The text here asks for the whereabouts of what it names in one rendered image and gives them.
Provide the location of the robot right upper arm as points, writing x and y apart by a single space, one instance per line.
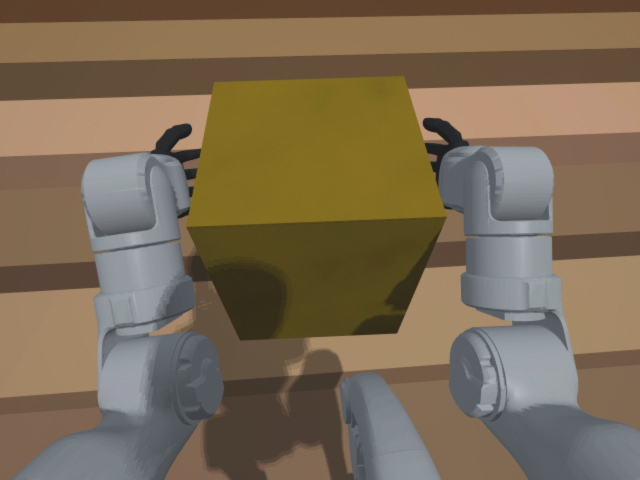
520 381

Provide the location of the carton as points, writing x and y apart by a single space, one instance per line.
315 208

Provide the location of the robot right shin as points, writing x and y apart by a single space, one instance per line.
356 454

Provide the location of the left robot forearm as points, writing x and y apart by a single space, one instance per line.
132 203

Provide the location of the left robot hand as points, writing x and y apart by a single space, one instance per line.
168 141

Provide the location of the right robot hand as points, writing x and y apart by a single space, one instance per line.
449 134

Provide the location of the robot left upper arm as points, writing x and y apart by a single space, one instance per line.
153 393

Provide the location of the right robot thigh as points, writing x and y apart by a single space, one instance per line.
391 446

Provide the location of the right robot forearm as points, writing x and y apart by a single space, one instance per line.
505 194

